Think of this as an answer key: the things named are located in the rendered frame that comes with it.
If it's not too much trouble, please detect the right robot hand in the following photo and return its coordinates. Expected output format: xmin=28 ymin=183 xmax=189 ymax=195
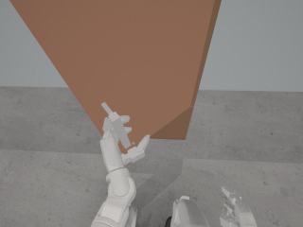
xmin=220 ymin=186 xmax=258 ymax=227

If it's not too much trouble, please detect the robot left thigh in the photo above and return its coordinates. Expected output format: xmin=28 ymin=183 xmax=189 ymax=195
xmin=125 ymin=205 xmax=137 ymax=227

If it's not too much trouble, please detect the handle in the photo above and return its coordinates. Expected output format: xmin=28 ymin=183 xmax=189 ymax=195
xmin=101 ymin=102 xmax=131 ymax=148

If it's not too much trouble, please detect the cupboard door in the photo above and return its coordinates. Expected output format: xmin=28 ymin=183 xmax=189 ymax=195
xmin=9 ymin=0 xmax=215 ymax=154

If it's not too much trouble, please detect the left robot hand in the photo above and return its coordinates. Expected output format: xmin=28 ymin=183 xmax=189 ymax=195
xmin=99 ymin=115 xmax=151 ymax=173

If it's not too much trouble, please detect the left robot forearm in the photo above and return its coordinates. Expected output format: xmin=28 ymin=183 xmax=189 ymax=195
xmin=90 ymin=167 xmax=136 ymax=227

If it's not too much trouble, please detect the right robot shin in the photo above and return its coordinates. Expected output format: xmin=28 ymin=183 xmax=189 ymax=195
xmin=170 ymin=196 xmax=189 ymax=227

